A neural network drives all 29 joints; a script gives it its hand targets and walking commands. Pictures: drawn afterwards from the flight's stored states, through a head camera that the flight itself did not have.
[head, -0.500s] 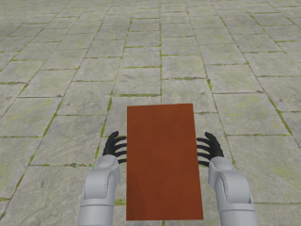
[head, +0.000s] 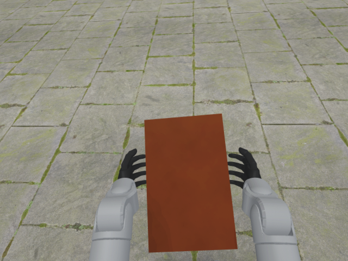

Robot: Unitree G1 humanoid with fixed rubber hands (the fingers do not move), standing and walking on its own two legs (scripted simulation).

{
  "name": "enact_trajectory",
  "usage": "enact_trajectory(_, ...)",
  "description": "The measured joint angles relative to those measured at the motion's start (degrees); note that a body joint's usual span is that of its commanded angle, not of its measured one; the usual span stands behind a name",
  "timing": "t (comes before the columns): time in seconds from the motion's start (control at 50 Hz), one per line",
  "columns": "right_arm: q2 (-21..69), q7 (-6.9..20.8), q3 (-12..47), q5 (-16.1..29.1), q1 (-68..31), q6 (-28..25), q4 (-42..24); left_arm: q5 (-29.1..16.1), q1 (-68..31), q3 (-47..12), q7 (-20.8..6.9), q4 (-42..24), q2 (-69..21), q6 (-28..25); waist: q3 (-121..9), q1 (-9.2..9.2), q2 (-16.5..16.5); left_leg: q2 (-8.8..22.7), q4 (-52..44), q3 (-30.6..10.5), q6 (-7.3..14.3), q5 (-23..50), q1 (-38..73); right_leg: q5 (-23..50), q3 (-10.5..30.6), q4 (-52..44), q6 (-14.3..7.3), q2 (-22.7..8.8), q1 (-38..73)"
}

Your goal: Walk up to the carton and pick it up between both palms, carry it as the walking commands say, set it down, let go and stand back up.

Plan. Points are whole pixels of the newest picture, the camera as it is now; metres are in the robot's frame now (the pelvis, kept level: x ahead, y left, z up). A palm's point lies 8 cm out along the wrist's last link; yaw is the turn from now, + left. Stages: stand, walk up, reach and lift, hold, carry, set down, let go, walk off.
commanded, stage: carry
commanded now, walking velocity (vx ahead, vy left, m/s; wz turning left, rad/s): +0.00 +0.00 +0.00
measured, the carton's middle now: (188, 179) +0.35 +0.00 -0.04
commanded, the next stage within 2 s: none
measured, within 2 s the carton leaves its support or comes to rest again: neither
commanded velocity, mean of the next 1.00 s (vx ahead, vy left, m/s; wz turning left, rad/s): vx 0.00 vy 0.00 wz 0.00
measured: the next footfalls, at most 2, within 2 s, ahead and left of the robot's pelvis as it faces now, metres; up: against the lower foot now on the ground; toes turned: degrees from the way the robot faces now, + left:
left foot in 0.28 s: +0.17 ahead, +0.12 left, +0.00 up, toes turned -1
right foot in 0.56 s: +0.46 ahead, -0.04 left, +0.00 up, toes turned +6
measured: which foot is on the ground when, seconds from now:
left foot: up 0.00-0.26, down 0.28-0.56, up 0.58-0.82, down 0.84-1.00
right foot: down 0.00-0.38, up 0.40-0.54, down 0.56-1.00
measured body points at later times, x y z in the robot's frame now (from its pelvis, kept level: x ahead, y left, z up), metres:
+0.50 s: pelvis +0.25 +0.00 +0.01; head +0.28 -0.01 +0.46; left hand +0.56 +0.14 +0.05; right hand +0.55 -0.13 +0.03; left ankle +0.13 +0.12 -0.69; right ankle +0.23 -0.06 -0.62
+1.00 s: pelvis +0.41 +0.01 +0.03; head +0.43 +0.03 +0.48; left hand +0.72 +0.16 +0.07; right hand +0.72 -0.11 +0.06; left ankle +0.34 +0.10 -0.68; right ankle +0.39 -0.06 -0.68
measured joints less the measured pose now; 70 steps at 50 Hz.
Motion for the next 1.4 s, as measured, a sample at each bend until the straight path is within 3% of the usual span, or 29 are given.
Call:
enact_trajectory(0.06,-0.1,-0.3,0.2,0.1,0.9,1.4,-2.2,-1.8,0.0,-0.2,0.3,-1.9,0.0,1.7,0.5,-0.02,-0.6,-0.9,11.5,0.0,0.3,0.0,-2.3,-6.9,-0.1,0.5,-2.1,0.5,4.4)
enact_trajectory(0.1,-0.1,-0.4,0.1,0.1,0.9,1.5,-1.8,-1.5,-0.2,-0.2,0.0,-2.1,0.0,2.4,0.4,-0.05,-2.0,-1.1,12.6,-0.1,0.7,-0.1,-3.9,-8.6,-0.1,-0.7,-2.3,0.2,7.4)
enact_trajectory(0.2,-0.1,-0.4,-0.1,0.1,0.6,1.7,-0.6,-1.2,-0.2,-0.2,-0.1,-2.1,0.0,2.8,0.4,-0.10,-3.2,-1.1,3.3,-0.1,1.5,0.4,-9.3,-12.1,-0.2,-3.1,-2.3,-0.1,13.1)
enact_trajectory(0.26,-0.1,-0.4,-0.1,0.1,0.6,2.5,0.0,-1.1,-0.2,-0.2,0.1,-2.2,0.0,3.7,0.5,-0.11,-3.2,-1.1,-5.6,-0.1,1.9,5.1,-10.1,-15.2,-0.2,-3.2,-1.9,0.4,17.2)
enact_trajectory(0.34,-0.1,-0.4,-0.1,0.1,0.8,4.3,0.4,-1.0,-0.2,-0.3,0.2,-2.2,0.0,5.4,-3.1,-0.09,-6.5,-2.5,-8.0,0.0,0.2,4.7,-9.3,-17.8,-0.1,-2.9,-0.8,-0.9,19.2)
enact_trajectory(0.38,0.0,-0.3,-0.2,0.0,-0.6,3.3,3.3,0.3,-0.2,0.0,0.1,-1.8,0.0,5.3,-3.4,-0.21,-6.0,-2.0,-8.4,0.0,2.6,4.1,-8.1,-10.8,-0.3,7.2,3.3,-1.3,14.5)
enact_trajectory(0.4,0.3,0.0,-0.3,-0.7,-1.3,2.0,5.4,1.3,-0.1,0.3,-0.4,-0.9,0.0,4.7,-3.4,-0.25,-4.1,-0.8,-8.6,0.0,3.9,2.5,-6.9,-13.2,0.1,16.1,4.7,-0.3,10.7)
enact_trajectory(0.44,0.4,0.2,-0.4,-1.0,-1.4,-0.1,8.4,1.7,-0.1,0.9,-0.6,0.3,0.0,3.9,-3.2,-0.19,-0.9,1.2,-9.5,0.1,3.2,0.5,-4.0,-23.4,0.8,27.9,4.9,1.2,3.7)
enact_trajectory(0.48,0.3,0.2,-0.2,-1.0,-1.1,0.7,6.7,1.0,-0.9,0.9,-0.2,-0.3,-0.1,3.2,-1.7,-0.15,-0.3,1.2,-11.8,0.2,1.3,0.0,-1.0,-27.6,1.0,27.1,4.9,0.9,-2.2)
enact_trajectory(0.52,0.3,0.2,-0.2,-1.0,-1.1,0.7,4.8,1.0,-1.3,0.9,-0.3,-0.4,-0.1,1.7,-0.8,-0.08,-0.4,0.9,-13.4,0.3,0.5,0.0,1.1,-21.9,1.1,14.7,4.9,0.3,-5.6)
enact_trajectory(0.54,0.3,0.2,-0.2,-1.0,-1.1,0.9,3.7,1.0,-1.3,0.9,-0.5,-0.4,-0.2,1.1,-0.7,-0.04,-0.5,0.7,-12.4,0.4,0.4,0.1,1.4,-13.4,1.2,5.3,4.9,-0.1,-5.4)
enact_trajectory(0.56,0.3,0.2,-0.1,-1.0,-1.1,1.2,2.7,1.0,-1.5,0.9,-0.6,-0.3,-0.2,0.6,-0.5,-0.03,-0.9,0.1,-9.7,0.4,0.4,0.1,1.4,0.3,1.2,-2.9,4.9,-1.0,-4.2)
enact_trajectory(0.58,0.3,0.2,-0.1,-1.0,-1.3,1.3,2.1,1.0,-1.5,0.9,-0.5,-0.3,-0.3,0.2,-0.1,-0.01,-0.8,-0.1,-5.5,0.3,0.4,0.2,1.1,7.9,0.9,-3.3,1.8,-1.0,-3.5)
enact_trajectory(0.62,0.3,0.2,-0.2,-1.0,-1.4,1.2,1.6,0.9,-1.6,0.9,-0.4,-0.3,-0.3,0.1,0.7,0.00,-0.1,-0.1,4.6,0.3,0.4,0.3,-0.7,0.9,0.8,-1.2,-0.6,0.0,-1.3)
enact_trajectory(0.68,0.2,0.2,-0.4,-1.0,-0.8,0.4,2.5,0.9,-1.7,0.9,-1.1,-0.3,-0.3,0.4,0.9,-0.05,-1.0,-0.5,10.1,0.2,1.1,0.2,-2.9,-1.8,0.8,-1.5,-1.4,0.7,2.1)
enact_trajectory(0.8,0.1,0.2,-0.6,-1.0,-1.2,0.7,3.1,0.9,-2.2,0.9,-0.9,-0.3,-0.4,0.4,0.9,-0.11,-2.2,-0.5,-5.3,0.2,1.4,0.9,-4.7,-4.0,0.7,-4.2,-1.3,0.3,7.6)
enact_trajectory(0.86,0.2,0.2,-0.9,-1.0,-1.8,0.3,4.4,1.3,-2.6,0.9,-0.7,-0.2,-0.5,0.4,0.5,-0.07,-2.5,-0.5,-12.5,0.2,1.3,6.4,-4.5,-5.2,0.8,-4.2,-0.8,0.5,8.8)
enact_trajectory(0.92,0.2,0.5,-1.1,-1.0,-1.8,-0.4,7.3,2.1,-2.5,0.9,-0.6,1.1,-0.5,0.5,-1.1,-0.07,-3.7,-0.9,-13.8,0.2,1.2,7.1,-4.1,-4.0,0.8,-4.6,-0.1,0.0,8.8)
enact_trajectory(1.04,0.3,0.6,-1.1,-1.0,-1.8,0.6,6.7,2.1,-2.9,0.9,-0.1,1.2,-0.5,0.7,-1.4,-0.06,-2.8,-1.0,-14.0,0.2,2.3,11.6,-4.1,1.5,0.8,-6.1,0.9,-0.2,9.5)
enact_trajectory(1.3,0.3,0.7,-1.6,-1.0,-1.9,1.9,4.7,2.1,-4.3,0.9,0.3,1.2,-0.9,0.7,-2.6,-0.07,-2.1,-1.5,-17.8,0.2,2.4,12.8,-2.9,3.4,0.8,-8.8,0.9,-0.7,10.1)
enact_trajectory(1.4,0.3,0.7,-1.6,-1.0,-1.9,2.0,4.6,2.1,-4.3,0.9,0.3,1.2,-0.9,0.7,-2.9,-0.05,-1.3,-1.7,-18.1,0.2,3.3,10.3,-2.9,0.3,0.8,-10.4,0.9,-0.7,10.9)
